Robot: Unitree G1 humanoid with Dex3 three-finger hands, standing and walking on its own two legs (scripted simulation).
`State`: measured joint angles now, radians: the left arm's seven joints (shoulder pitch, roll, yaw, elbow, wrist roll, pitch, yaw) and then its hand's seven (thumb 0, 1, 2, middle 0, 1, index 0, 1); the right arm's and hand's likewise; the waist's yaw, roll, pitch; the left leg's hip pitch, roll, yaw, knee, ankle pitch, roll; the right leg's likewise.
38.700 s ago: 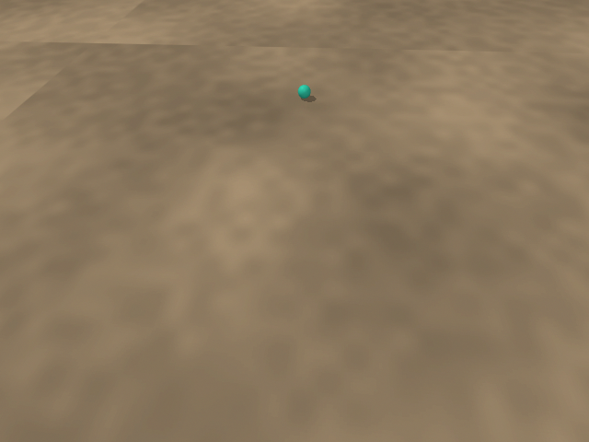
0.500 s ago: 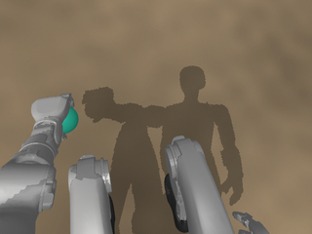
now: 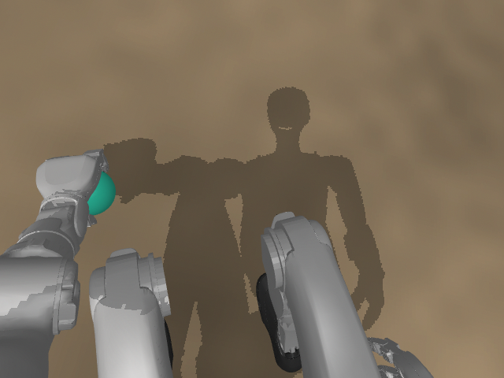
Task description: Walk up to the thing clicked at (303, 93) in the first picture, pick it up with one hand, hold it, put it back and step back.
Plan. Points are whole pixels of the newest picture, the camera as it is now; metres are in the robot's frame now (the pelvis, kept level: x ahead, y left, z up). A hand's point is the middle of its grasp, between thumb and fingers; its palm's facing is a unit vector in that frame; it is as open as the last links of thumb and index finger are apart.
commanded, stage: rest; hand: left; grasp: from above
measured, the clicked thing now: (89, 191) +0.45 +0.21 -0.21
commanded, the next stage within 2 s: open in 1.36 s
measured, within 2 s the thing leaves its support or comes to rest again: rests again in 1.12 s
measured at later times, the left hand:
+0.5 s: hand (92, 197) +0.44 +0.21 -0.24, palm faces -0.47 -0.08 -0.88, open 11.0 cm
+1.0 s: hand (93, 200) +0.44 +0.21 -0.26, palm faces -0.48 -0.10 -0.87, open 11.0 cm
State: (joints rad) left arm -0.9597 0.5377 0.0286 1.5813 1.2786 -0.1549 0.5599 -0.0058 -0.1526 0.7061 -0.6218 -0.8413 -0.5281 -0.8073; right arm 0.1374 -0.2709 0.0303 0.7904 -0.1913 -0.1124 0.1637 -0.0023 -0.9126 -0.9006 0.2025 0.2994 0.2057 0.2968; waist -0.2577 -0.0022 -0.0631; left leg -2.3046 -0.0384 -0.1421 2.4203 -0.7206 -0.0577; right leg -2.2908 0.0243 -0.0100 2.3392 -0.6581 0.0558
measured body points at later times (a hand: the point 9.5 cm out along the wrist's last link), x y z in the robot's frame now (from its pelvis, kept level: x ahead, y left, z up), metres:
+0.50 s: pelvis +0.01 +0.00 -0.02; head +0.27 +0.05 +0.34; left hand +0.46 +0.21 -0.19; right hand +0.03 -0.27 -0.12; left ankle +0.07 +0.13 -0.29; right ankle +0.10 -0.13 -0.29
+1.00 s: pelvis +0.00 +0.01 -0.03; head +0.27 +0.07 +0.34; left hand +0.46 +0.21 -0.21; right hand +0.01 -0.26 -0.12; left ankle +0.07 +0.13 -0.29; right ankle +0.10 -0.13 -0.29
